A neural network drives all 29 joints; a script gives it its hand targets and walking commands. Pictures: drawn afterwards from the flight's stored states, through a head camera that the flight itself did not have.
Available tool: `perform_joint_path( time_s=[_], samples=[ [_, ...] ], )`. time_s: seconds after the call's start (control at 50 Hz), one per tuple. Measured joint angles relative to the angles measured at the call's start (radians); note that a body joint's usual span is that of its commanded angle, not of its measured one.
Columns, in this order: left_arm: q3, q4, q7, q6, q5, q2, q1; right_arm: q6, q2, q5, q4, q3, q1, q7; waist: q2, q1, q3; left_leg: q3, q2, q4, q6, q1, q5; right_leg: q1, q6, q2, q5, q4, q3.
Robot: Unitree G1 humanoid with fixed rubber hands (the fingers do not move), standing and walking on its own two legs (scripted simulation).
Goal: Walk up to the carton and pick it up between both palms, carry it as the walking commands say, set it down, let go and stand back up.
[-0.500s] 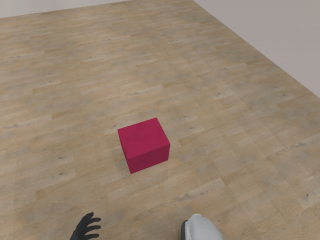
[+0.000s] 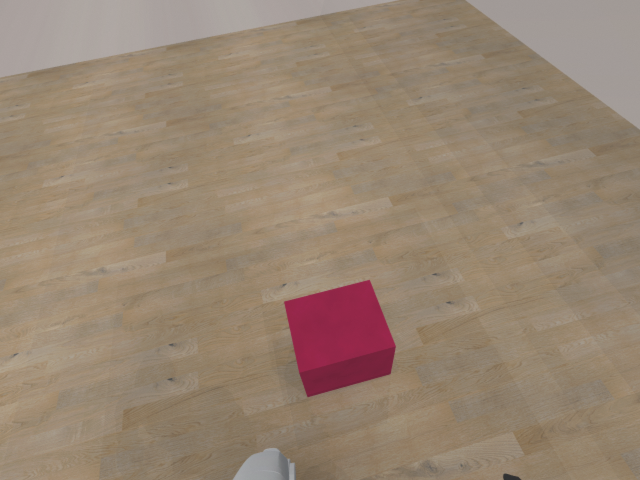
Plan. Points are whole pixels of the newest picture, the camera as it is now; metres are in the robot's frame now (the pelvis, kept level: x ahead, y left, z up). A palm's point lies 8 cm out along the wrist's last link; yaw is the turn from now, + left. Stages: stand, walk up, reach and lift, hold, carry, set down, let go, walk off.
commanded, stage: walk up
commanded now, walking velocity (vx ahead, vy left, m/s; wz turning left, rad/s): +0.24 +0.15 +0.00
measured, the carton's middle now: (338, 338) +0.58 +0.05 -0.68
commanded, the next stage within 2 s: none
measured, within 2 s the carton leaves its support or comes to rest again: neither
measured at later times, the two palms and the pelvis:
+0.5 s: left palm out of the picture +0.10 +0.29 -0.15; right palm out of the picture +0.10 -0.17 -0.15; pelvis +0.07 +0.05 -0.01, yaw +0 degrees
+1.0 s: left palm out of the picture +0.07 +0.26 -0.15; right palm out of the picture +0.06 -0.19 -0.15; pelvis +0.08 +0.03 -0.01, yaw +2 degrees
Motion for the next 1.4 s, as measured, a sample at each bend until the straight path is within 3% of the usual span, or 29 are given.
perform_joint_path(
  time_s=[0.1,0.14,0.2,0.26,0.38,0.44,0.54,0.62,0.94,1.0,1.04,1.08,1.16,1.2,1.24,1.32,1.4],
  samples=[
    [0.004,0.021,-0.008,0.011,-0.010,0.007,0.018,-0.042,0.019,0.001,-0.011,0.015,-0.012,-0.011,-0.010,0.002,-0.029,0.043,-0.010,-0.236,0.000,0.146,-0.029,0.005,0.035,-0.009,-0.076,0.075,0.001],
    [0.000,0.028,-0.009,0.019,-0.007,0.009,0.013,-0.072,0.029,0.000,-0.009,0.019,-0.002,-0.029,-0.022,-0.020,-0.034,0.036,-0.017,-0.252,0.035,0.167,-0.038,-0.049,0.019,-0.011,-0.213,0.232,0.017],
    [0.000,0.015,-0.001,0.045,-0.025,0.018,-0.053,-0.085,0.055,0.011,0.005,0.039,0.026,-0.051,-0.054,-0.035,-0.008,0.042,-0.019,-0.259,0.074,0.198,-0.024,-0.143,0.013,0.033,-0.300,0.445,0.070],
    [0.002,-0.006,0.004,0.061,-0.036,0.018,-0.124,-0.088,0.071,0.020,0.025,0.055,0.049,-0.066,-0.069,-0.045,0.013,0.041,-0.025,-0.312,0.082,0.238,0.000,-0.181,0.015,0.065,-0.270,0.488,0.083],
    [-0.004,-0.013,0.018,0.096,-0.032,-0.001,-0.201,-0.068,0.077,0.019,0.050,0.062,0.057,-0.083,-0.065,-0.058,0.017,0.052,-0.051,-0.309,0.089,0.254,-0.016,-0.139,0.002,0.096,-0.212,0.338,0.083],
    [-0.009,-0.011,0.020,0.085,-0.025,-0.005,-0.204,-0.054,0.072,0.022,0.055,0.055,0.058,-0.083,-0.063,-0.057,0.011,0.066,-0.069,-0.276,0.083,0.252,-0.042,-0.057,-0.015,0.090,-0.044,0.149,0.081],
    [-0.027,0.011,0.015,0.056,-0.027,-0.025,-0.192,-0.036,0.058,0.022,0.070,0.047,0.059,-0.075,-0.011,-0.077,-0.001,0.058,-0.059,-0.350,0.069,0.305,-0.012,-0.003,-0.036,0.108,-0.053,0.079,0.072],
    [-0.035,0.023,0.018,0.041,-0.034,-0.031,-0.189,-0.040,0.053,0.020,0.098,0.045,0.073,-0.070,-0.003,-0.078,-0.002,0.053,-0.052,-0.386,0.065,0.330,0.003,0.031,-0.041,0.119,-0.029,0.026,0.065],
    [-0.054,0.072,0.018,0.030,-0.028,-0.044,-0.130,-0.039,0.066,0.017,0.164,0.052,0.115,-0.078,-0.017,-0.070,-0.005,0.042,-0.038,-0.411,0.046,0.353,0.008,0.059,-0.057,0.135,-0.028,-0.005,0.054],
    [-0.024,0.060,0.000,0.056,-0.014,-0.018,-0.118,-0.023,0.067,0.006,0.145,0.035,0.145,-0.080,-0.027,-0.095,-0.025,0.018,-0.035,-0.343,0.062,0.305,-0.081,-0.033,-0.032,0.128,-0.217,0.193,0.036],
    [-0.010,0.037,-0.013,0.062,-0.005,0.004,-0.129,-0.019,0.053,0.008,0.146,0.018,0.177,-0.084,-0.022,-0.107,-0.036,-0.008,-0.028,-0.345,0.059,0.288,-0.056,-0.131,-0.008,0.118,-0.213,0.395,0.042],
    [0.000,0.007,-0.023,0.053,-0.003,0.022,-0.145,-0.020,0.038,0.008,0.157,0.002,0.209,-0.085,-0.015,-0.104,-0.044,-0.033,-0.020,-0.357,0.042,0.284,-0.021,-0.183,0.003,0.098,-0.207,0.460,0.055],
    [0.008,-0.033,-0.021,0.034,-0.007,0.034,-0.154,-0.014,0.007,0.004,0.158,-0.018,0.229,-0.080,-0.001,-0.090,-0.045,-0.074,0.003,-0.300,0.011,0.269,-0.067,-0.133,0.010,0.071,-0.187,0.258,0.056],
    [0.009,-0.033,-0.010,0.021,-0.006,0.039,-0.139,-0.010,0.001,-0.008,0.142,-0.017,0.222,-0.075,-0.010,-0.080,-0.041,-0.091,0.005,-0.176,0.019,0.224,-0.182,-0.100,0.007,0.070,-0.094,0.176,0.047],
    [-0.003,-0.014,0.010,0.018,-0.006,0.020,-0.116,-0.005,-0.004,-0.009,0.114,-0.013,0.189,-0.071,-0.001,-0.076,-0.035,-0.105,-0.003,-0.024,0.034,0.162,-0.274,-0.091,-0.018,0.078,-0.087,0.198,0.024],
    [-0.030,0.008,0.024,0.016,-0.006,-0.026,-0.070,-0.012,0.002,0.007,0.048,-0.004,0.089,-0.066,0.000,-0.073,-0.020,-0.064,-0.036,0.123,0.047,0.094,-0.275,-0.029,-0.043,0.082,-0.096,0.126,0.001],
    [-0.042,0.001,0.026,0.004,-0.008,-0.054,-0.070,-0.006,0.018,0.021,0.010,0.007,0.016,-0.066,-0.005,-0.048,-0.005,-0.026,-0.077,0.047,0.056,0.108,-0.224,0.004,-0.041,0.073,-0.088,0.085,-0.011]
  ],
)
